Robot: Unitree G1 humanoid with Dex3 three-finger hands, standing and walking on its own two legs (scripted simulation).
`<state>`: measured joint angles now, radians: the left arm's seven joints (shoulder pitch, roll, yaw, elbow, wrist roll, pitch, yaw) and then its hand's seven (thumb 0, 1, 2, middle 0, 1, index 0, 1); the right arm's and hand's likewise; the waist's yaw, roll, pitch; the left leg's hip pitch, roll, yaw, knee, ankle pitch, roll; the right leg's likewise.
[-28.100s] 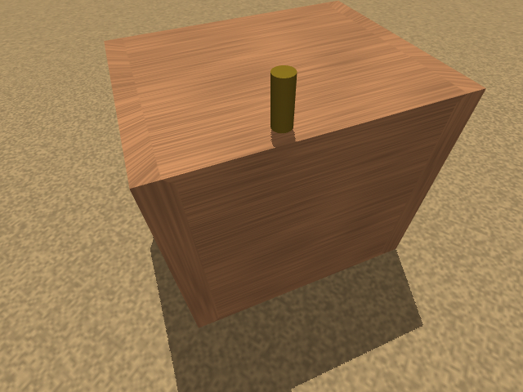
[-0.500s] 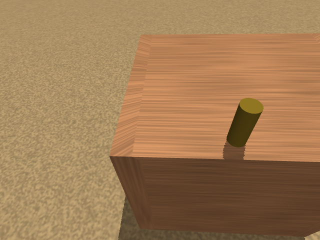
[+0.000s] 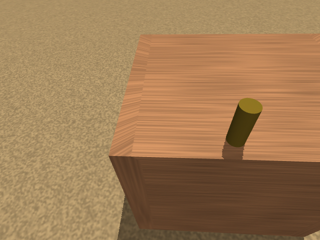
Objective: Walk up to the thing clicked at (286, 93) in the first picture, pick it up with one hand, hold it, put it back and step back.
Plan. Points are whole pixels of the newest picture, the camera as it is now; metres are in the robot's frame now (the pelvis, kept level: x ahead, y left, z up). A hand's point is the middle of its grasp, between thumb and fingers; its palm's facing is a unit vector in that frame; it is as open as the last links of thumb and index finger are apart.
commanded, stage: stand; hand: right
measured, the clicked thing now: (242, 124) +0.39 -0.18 +0.08
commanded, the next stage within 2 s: step back in 0.28 s
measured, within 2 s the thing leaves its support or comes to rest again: neither
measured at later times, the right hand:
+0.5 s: hand out of the picture +0.06 -0.26 -0.16, palm faces -0.02 +0.92 -0.39, open 7.4 cm
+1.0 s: hand out of the picture -0.03 -0.22 -0.17, palm faces +0.04 +0.92 -0.40, open 7.4 cm
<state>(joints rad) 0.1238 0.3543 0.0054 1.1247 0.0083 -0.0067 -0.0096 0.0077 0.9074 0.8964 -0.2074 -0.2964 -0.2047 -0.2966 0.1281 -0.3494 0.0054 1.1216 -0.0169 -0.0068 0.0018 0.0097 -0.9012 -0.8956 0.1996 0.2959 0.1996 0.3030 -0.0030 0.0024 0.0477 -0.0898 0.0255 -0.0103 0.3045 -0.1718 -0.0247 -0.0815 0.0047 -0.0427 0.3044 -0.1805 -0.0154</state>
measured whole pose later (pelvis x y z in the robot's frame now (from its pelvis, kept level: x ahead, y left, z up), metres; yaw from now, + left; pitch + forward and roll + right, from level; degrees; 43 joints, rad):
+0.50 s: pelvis -0.03 +0.02 -0.01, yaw +0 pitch -2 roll +0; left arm 0.06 0.38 0.06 0.99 0.01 0.03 0.00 0.01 0.91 0.90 -0.21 -0.30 -0.21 -0.30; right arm 0.09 -0.40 -0.04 1.01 0.00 0.05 0.01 0.01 -0.90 -0.90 0.20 0.30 0.20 0.30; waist 0.00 -0.01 0.16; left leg -0.33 -0.03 -0.04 0.81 -0.45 0.04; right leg -0.25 -0.03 -0.03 0.52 -0.24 -0.02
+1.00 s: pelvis -0.12 +0.05 -0.03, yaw -5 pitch -2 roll +0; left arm 0.12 0.39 0.08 0.88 0.02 0.06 0.00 0.01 0.91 0.90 -0.21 -0.30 -0.20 -0.30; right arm 0.12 -0.36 -0.04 0.85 -0.02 0.04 -0.01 0.01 -0.90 -0.90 0.20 0.30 0.20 0.30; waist -0.01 -0.01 0.20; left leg -0.35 0.03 0.06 0.68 -0.30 0.02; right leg -0.25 0.04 0.05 0.67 -0.38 -0.01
